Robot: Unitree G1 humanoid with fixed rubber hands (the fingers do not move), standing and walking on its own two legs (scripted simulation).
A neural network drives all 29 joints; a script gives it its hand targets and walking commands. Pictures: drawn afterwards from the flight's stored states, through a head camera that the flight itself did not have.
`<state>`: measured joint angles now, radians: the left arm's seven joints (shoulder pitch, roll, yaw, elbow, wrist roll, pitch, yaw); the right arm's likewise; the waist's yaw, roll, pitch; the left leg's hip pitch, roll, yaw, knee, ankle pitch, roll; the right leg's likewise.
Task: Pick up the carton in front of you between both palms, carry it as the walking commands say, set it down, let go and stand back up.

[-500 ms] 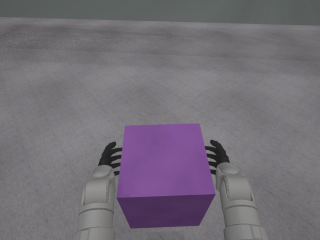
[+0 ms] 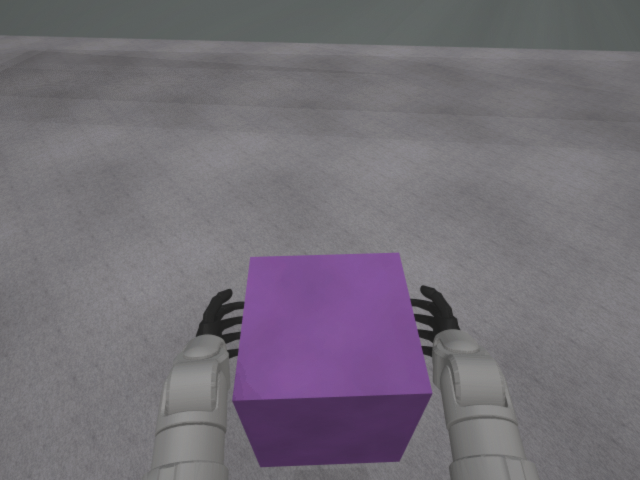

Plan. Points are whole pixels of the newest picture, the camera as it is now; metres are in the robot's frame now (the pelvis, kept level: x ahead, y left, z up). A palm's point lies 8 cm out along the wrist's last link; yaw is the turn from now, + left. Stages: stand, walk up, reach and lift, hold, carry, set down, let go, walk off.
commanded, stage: carry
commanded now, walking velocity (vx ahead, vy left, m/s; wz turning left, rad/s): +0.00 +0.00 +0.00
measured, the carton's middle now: (327, 363) +0.31 +0.00 -0.04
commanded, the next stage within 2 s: hold in 0.38 s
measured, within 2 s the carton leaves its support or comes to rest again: neither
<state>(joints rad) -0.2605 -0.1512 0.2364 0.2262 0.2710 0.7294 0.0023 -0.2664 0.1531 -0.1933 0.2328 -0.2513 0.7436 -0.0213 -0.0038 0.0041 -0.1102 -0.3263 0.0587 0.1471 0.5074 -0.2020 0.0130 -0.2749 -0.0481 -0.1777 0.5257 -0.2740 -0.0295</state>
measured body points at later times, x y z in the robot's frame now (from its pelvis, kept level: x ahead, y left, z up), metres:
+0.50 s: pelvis -0.01 +0.00 +0.00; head -0.03 +0.00 +0.45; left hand +0.30 +0.15 +0.04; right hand +0.30 -0.15 +0.04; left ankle +0.04 +0.12 -0.73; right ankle +0.00 -0.09 -0.73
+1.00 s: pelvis -0.02 +0.04 +0.01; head -0.06 +0.05 +0.45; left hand +0.30 +0.16 +0.04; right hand +0.27 -0.14 +0.05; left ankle +0.04 +0.12 -0.74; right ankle +0.00 -0.09 -0.73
